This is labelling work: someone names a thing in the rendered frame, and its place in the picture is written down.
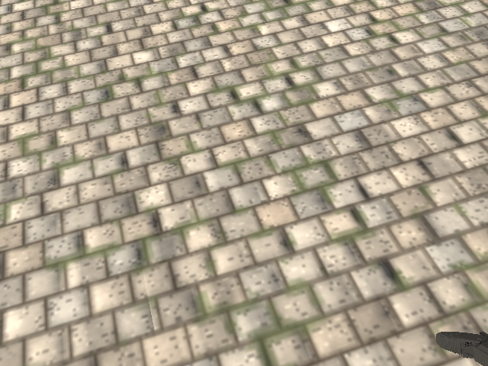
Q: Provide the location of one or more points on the robot right hand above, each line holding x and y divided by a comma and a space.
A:
467, 344

